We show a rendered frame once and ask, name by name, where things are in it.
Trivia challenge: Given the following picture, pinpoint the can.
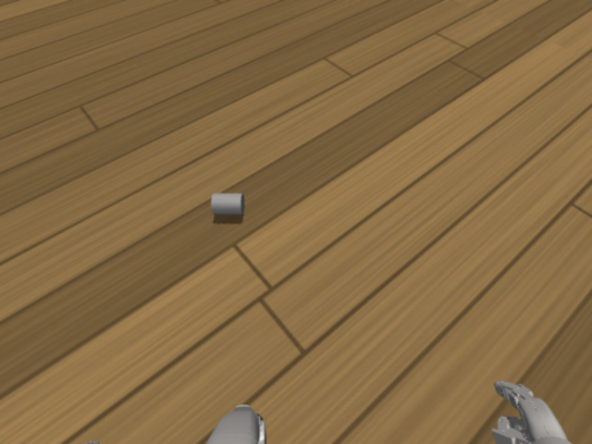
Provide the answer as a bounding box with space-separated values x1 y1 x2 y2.
211 193 244 215

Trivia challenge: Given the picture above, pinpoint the right robot hand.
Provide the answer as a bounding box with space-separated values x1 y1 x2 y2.
491 381 568 444

